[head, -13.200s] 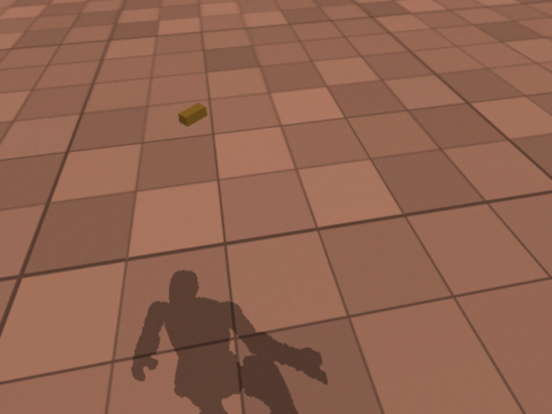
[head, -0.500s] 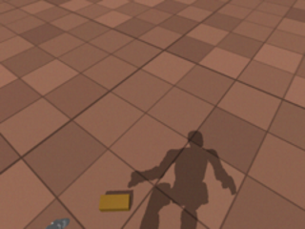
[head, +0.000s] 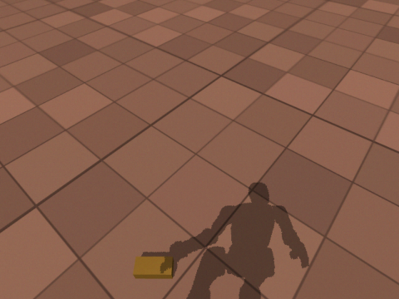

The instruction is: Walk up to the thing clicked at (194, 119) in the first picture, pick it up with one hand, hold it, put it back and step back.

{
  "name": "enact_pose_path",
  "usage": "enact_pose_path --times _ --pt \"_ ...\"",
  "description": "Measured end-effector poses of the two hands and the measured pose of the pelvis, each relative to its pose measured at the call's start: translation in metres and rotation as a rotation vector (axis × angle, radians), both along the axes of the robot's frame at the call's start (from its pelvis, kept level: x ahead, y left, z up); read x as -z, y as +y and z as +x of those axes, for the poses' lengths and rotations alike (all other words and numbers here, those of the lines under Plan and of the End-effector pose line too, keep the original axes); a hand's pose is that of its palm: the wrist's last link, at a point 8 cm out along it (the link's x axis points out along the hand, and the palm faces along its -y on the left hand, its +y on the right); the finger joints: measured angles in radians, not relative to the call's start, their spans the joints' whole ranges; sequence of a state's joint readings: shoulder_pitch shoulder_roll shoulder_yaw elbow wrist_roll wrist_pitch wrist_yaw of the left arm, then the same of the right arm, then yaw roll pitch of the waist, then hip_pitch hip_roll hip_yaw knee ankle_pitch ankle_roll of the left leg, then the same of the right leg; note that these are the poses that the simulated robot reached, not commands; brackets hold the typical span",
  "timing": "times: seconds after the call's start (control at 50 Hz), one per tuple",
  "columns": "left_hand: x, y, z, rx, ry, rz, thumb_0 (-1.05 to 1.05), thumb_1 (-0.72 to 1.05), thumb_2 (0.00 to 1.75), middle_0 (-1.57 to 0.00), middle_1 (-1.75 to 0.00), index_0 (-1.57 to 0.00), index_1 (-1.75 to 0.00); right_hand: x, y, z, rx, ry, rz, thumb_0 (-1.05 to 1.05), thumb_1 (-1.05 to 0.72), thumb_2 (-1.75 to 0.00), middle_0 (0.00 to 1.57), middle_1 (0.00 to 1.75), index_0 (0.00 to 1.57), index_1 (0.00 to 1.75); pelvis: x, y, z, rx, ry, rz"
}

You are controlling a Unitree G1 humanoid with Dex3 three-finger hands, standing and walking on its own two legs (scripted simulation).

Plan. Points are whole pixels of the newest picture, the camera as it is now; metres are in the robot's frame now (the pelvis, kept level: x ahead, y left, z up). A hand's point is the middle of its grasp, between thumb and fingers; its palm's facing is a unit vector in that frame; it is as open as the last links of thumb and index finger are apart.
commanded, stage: walk up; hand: left
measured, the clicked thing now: (154, 267) +0.41 +0.24 -0.75
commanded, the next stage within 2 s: stand in 0.74 s
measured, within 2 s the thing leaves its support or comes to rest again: neither
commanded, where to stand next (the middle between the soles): +0.03 -0.01 m, yaw +1 degrees
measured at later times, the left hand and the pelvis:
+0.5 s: hand out of the picture +0.09 +0.25 -0.15, palm faces +0.01 -0.95 -0.32, open 7.4 cm; pelvis +0.01 +0.00 +0.00, yaw +0 degrees
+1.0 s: hand out of the picture +0.09 +0.25 -0.15, palm faces -0.02 -0.94 -0.34, open 7.4 cm; pelvis +0.01 +0.00 +0.00, yaw +0 degrees
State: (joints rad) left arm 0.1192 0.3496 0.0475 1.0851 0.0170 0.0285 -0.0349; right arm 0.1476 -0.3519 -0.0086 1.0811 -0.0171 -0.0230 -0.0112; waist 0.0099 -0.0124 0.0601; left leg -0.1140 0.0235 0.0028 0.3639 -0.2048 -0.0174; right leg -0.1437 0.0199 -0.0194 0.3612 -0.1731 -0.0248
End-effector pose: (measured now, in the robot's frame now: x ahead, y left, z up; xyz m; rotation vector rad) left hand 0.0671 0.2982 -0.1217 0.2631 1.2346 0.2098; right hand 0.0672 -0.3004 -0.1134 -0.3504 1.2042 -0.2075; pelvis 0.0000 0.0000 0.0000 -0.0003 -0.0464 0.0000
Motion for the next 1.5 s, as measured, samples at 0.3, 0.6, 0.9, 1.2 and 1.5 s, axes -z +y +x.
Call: enact_pose_path --times 0.3,0.6,0.9,1.2,1.5 --pt "0.0 0.0 -0.003 -0.006 0.021 0.003 0.01 0.9 0.9 -0.2 -0.3 -0.2 -0.3 0.001 0.002 0.006 0.003 0.0 0.005 0.0 -0.9 -0.89 0.2 0.3 0.21 0.3 -0.001 0.001 0.004 -0.002 0.011 -0.001" --pt "-0.006 -0.002 0.022 0.013 -0.028 0.017 0.01 0.9 0.9 -0.2 -0.3 -0.2 -0.3 0.001 0.0 0.016 0.01 -0.021 0.01 0.0 -0.9 -0.89 0.2 0.3 0.21 0.3 -0.001 -0.002 0.009 0.001 0.011 0.001" --pt "-0.008 -0.008 0.022 0.045 -0.021 0.025 0.01 0.9 0.9 -0.2 -0.3 -0.2 -0.3 0.006 -0.001 0.009 0.021 0.016 0.033 0.0 -0.9 -0.89 0.2 0.3 0.21 0.3 -0.002 -0.003 0.012 0.0 0.007 0.0" --pt "-0.011 0.0 0.019 0.048 -0.004 0.053 0.01 0.9 0.9 -0.2 -0.3 -0.2 -0.3 0.01 0.006 0.007 0.018 0.04 0.055 0.0 -0.9 -0.89 0.2 0.3 0.21 0.3 -0.003 -0.001 0.016 0.001 0.01 0.002" --pt "-0.008 0.001 0.022 0.05 0.003 0.044 0.01 0.9 0.9 -0.2 -0.3 -0.2 -0.3 0.006 0.004 0.017 0.016 0.031 0.036 0.0 -0.9 -0.89 0.2 0.3 0.21 0.3 -0.003 0.001 0.021 0.002 0.014 0.002"
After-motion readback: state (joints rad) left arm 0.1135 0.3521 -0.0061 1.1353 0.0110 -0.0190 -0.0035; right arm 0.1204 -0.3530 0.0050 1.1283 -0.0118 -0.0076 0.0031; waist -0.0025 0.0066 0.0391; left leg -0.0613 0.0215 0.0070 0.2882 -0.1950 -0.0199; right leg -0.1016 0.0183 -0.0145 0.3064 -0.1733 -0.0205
